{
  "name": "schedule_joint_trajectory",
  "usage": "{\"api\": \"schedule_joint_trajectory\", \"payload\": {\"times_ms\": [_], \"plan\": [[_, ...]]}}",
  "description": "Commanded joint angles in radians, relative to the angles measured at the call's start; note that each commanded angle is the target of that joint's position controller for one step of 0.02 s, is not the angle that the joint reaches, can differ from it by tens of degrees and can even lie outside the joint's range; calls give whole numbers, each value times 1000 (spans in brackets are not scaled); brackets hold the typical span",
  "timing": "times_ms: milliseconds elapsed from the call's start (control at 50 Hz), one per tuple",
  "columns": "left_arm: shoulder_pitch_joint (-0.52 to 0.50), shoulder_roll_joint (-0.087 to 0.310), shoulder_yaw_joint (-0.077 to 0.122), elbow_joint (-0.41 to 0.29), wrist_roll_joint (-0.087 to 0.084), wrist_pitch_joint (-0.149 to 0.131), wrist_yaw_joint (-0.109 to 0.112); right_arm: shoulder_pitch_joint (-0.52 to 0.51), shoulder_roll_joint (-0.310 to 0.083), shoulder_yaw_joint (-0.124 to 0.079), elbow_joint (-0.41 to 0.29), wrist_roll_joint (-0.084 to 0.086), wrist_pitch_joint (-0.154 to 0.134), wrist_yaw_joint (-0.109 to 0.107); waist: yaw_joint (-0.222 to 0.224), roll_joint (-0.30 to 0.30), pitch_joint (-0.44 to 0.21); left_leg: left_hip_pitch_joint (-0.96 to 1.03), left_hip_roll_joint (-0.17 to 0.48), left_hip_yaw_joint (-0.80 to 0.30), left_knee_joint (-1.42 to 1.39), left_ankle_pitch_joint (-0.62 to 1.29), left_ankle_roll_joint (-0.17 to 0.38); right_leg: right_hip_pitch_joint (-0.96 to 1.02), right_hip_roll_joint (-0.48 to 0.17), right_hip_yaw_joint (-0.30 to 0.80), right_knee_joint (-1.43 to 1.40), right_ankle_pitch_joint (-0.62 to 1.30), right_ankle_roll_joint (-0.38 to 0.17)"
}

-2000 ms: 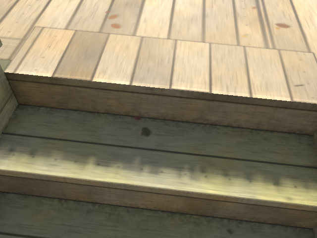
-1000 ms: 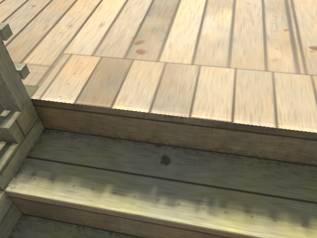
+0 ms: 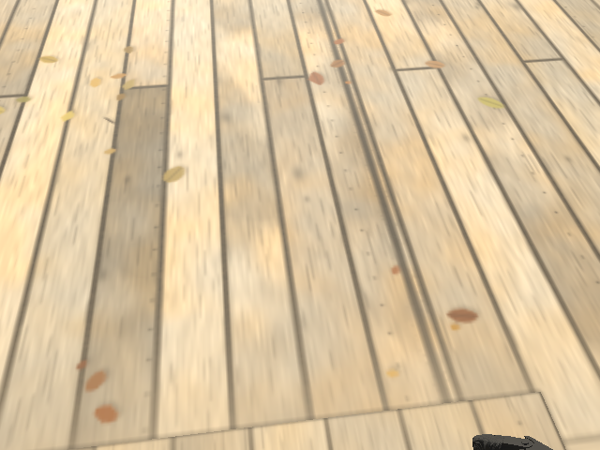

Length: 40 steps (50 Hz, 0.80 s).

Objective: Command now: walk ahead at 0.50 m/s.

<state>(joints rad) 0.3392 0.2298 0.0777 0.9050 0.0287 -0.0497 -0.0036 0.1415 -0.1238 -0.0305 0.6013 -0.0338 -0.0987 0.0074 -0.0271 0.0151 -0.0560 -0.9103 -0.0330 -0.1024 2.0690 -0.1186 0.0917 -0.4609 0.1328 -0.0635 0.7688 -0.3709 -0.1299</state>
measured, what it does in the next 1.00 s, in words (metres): climbs, turning left: left foot 0.17 m higher, then right foot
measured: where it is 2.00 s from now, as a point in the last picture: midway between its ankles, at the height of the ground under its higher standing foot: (189, 206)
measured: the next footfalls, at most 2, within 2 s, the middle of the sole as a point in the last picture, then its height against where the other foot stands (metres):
left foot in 0.30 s outside the picture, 0.17 m higher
right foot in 0.76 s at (292, 330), level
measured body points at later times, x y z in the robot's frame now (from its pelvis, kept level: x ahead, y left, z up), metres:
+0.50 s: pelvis +0.33 +0.06 +0.17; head +0.33 +0.05 +0.62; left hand +0.46 +0.32 +0.10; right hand +0.44 -0.19 +0.03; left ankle +0.30 +0.09 -0.54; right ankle +0.36 -0.07 -0.37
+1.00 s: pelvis +0.65 +0.10 +0.21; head +0.65 +0.09 +0.66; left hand +0.59 +0.36 +0.09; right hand +0.87 -0.08 +0.10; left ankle +0.62 +0.23 -0.45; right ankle +0.67 +0.02 -0.54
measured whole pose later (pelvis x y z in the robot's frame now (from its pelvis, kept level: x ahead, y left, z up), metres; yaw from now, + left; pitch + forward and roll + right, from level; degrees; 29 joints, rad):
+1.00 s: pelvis +0.65 +0.10 +0.21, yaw +21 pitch +2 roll -1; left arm 0.41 0.24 0.05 0.80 0.02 -0.10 -0.01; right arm 0.23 -0.25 -0.05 0.69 -0.05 -0.04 0.04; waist 0.01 0.05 -0.06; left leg -0.61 0.03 -0.03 1.12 -0.28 0.03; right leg -0.19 0.05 -0.08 0.36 -0.21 -0.07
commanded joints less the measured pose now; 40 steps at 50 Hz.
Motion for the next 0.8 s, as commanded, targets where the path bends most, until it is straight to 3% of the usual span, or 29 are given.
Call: {"api": "schedule_joint_trajectory", "payload": {"times_ms": [20, 40, 80, 100, 120, 160, 180, 200, 240, 260, 280, 300, 320, 340, 360, 380, 400, 420, 440, 480, 500, 540, 600, 680, 720, 740, 760, 780, 800], "plan": [[56, -20, -22, 12, 2, -57, -14, -26, 64, 47, -63, 19, 41, -3, 9, -2, 140, -361, -19, -8, 25, -117, 23, 104, -269, 295, -435, 65, -28], [117, 0, -21, 40, 15, -70, -14, -145, 90, 54, -94, 29, 48, -17, 60, -67, 160, -475, -71, 51, 209, -206, 29, 147, -309, 313, -494, 132, -55], [107, 40, -23, 52, 2, -90, -17, -222, 85, 60, -148, 25, 45, -37, 38, -105, 185, -587, -41, 52, 207, -312, 40, 193, -338, 275, -576, 91, -53], [118, 32, -29, 60, -10, -93, -11, -248, 98, 72, -182, 27, 50, -41, 13, -87, 198, -580, -15, 35, 109, -311, 53, 182, -325, 224, -594, 74, -9], [145, 17, -36, 75, -16, -89, -4, -288, 80, 80, -196, 20, 55, -35, 22, -48, 176, -509, 4, 105, -90, -271, 52, 169, -280, 155, -635, 63, 29], [214, 17, -42, 90, -39, -74, 29, -317, 55, 80, -200, 8, 91, -3, 63, -87, 82, -262, 48, 278, -294, -219, 59, 201, -257, 96, -801, 324, -30], [218, 36, -43, 68, -37, -73, 43, -298, 79, 83, -173, 1, 95, 12, 55, -109, -5, -140, 62, 321, -340, -241, 73, 289, -288, 46, -794, 627, -36], [182, 27, -49, 53, -51, -67, 47, -235, 63, 78, -153, 16, 99, 12, 3, -95, -38, 74, 37, 359, -526, -275, 93, 275, -251, -59, -732, 1069, -20], [236, 140, -31, 31, -71, -65, 73, -163, 34, 65, -82, 48, 122, 12, -25, -125, -231, 409, -103, 430, -691, -308, 77, 366, -315, -42, -556, 1817, -36], [181, 222, -7, -16, -46, -72, 69, -26, -24, 41, -52, 44, 122, 10, -88, -188, -219, 367, -86, 401, -812, -359, 90, 506, -374, -44, -343, 2028, -18], [174, 235, 6, -39, -47, -78, 55, 32, -74, 25, -29, 28, 114, 11, -104, -208, -223, 390, -108, 355, -999, -405, 115, 602, -411, -16, -154, 2017, -3], [155, 226, 8, -51, -51, -86, 35, 135, -132, 1, -1, 7, 105, 15, -165, -238, -289, 604, -74, 164, -1110, -411, 162, 490, -391, -13, 82, 1792, -3], [130, 129, -1, -168, -37, -110, 5, 156, -278, -48, 24, 13, 94, 17, -124, 101, -344, 868, 178, -502, -1375, -460, 342, 22, -147, 8, 602, 693, 67], [52, 134, 19, -196, 4, -131, -30, 144, -283, -72, 33, 30, 109, -7, -128, 170, -339, 894, 242, -976, -1708, -232, 414, -235, -9, 134, 1089, 222, 100], [8, 45, -4, -261, 4, -134, -30, 72, -257, -74, 63, 45, 88, -11, -45, 30, -216, 838, 265, -841, -1701, -263, 369, -400, -70, 203, 1241, 219, 77], [-61, 4, -24, -296, 5, -131, -18, 89, -211, -64, 102, 43, 63, -13, -34, -83, -70, 723, 241, -737, -1674, -244, 325, -465, -92, 186, 1279, 179, 56], [-95, -35, -39, -322, -1, -118, 0, 103, -135, -43, 155, 5, 42, -18, 20, -167, 54, 592, 216, -583, -1635, -186, 270, -522, -116, 182, 1279, 146, 41], [-105, -69, -62, -346, 0, -87, 13, 99, -77, -28, 205, -17, 32, -23, 69, -168, 102, 504, 162, -427, -1614, -134, 223, -550, -131, 182, 1279, 117, 39], [-68, -89, -79, -350, 7, -56, 25, 91, -74, -29, 227, -20, 28, -21, 108, -147, 103, 473, 117, -293, -1630, -49, 173, -537, -166, 179, 1209, 122, 34], [-43, -20, -81, -350, 17, -16, 19, 22, -135, -37, 208, 5, 2, 0, 162, -97, 139, 319, 36, -107, -1741, -76, 140, -358, -212, 145, 733, 94, 54], [-93, 13, -72, -355, 23, -12, 19, 48, -157, -35, 201, 14, -14, 3, 130, -62, 147, 327, 18, -96, -1769, 85, 145, -321, -219, 94, 614, 150, 69], [-196, 47, -68, -389, 18, -26, 7, 138, -211, -47, 209, 23, -32, -3, 73, -33, 99, 423, 43, -115, -1817, 310, 156, -247, -227, 48, 331, 272, 98], [-289, -21, -90, -397, 6, -23, -22, 253, -266, -69, 222, 33, -13, -13, -9, 43, 2, 705, 46, -90, -1803, 416, 120, -197, -183, 2, 60, 325, 109], [-348, 39, -64, -373, -1, -22, -34, 308, -264, -74, 203, 24, 5, -10, -81, 111, 19, 851, 82, -99, -1784, 522, 90, -67, -141, -37, -179, 400, 81], [-275, 80, -46, -349, 2, -36, -24, 326, -288, -76, 193, 17, -12, -13, -44, 88, -29, 950, 118, -131, -1652, 675, 66, 40, -90, -31, -274, 319, 65], [-160, 93, -31, -319, -6, -42, -13, 296, -302, -79, 190, 14, -12, -16, 37, 61, -71, 938, 119, -115, -1504, 741, 38, 177, -77, -22, -315, 297, 42], [-16, 137, -16, -284, 6, -53, 3, 274, -286, -74, 173, 18, -9, -16, 107, 37, -149, 812, 90, -96, -1313, 585, 25, 394, -169, 46, -288, 310, 7], [129, 236, 8, -279, 33, -52, 18, 340, -187, -48, 126, 17, -11, -16, 114, -128, -312, 592, 26, -32, -999, 106, 8, 673, -441, 347, -212, 282, -66], [98, 254, 19, -257, 35, -41, 8, 442, -168, -38, 123, 51, -4, -15, 62, -321, -367, 302, -95, 43, -706, -424, -37, 785, -590, 804, -408, 145, -214]]}}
